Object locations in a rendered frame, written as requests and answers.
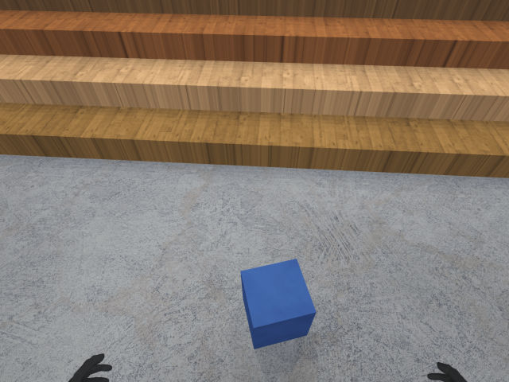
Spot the carton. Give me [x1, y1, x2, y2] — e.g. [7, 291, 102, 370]
[240, 259, 316, 349]

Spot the robot left hand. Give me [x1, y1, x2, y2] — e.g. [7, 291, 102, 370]
[69, 353, 112, 382]

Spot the robot right hand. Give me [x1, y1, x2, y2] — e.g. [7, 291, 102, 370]
[427, 362, 468, 382]

